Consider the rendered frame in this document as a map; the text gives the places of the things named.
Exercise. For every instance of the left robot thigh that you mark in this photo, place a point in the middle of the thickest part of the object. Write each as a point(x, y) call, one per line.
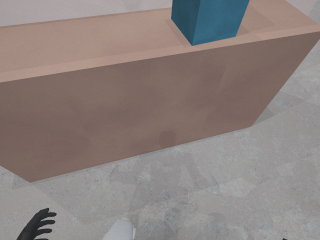
point(120, 230)

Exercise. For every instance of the robot left hand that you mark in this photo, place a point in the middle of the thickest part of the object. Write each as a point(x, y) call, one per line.
point(30, 230)

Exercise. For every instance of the pedestal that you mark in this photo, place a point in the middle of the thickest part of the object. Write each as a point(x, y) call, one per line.
point(82, 92)

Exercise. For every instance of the carton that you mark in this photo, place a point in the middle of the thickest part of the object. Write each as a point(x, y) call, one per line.
point(204, 21)

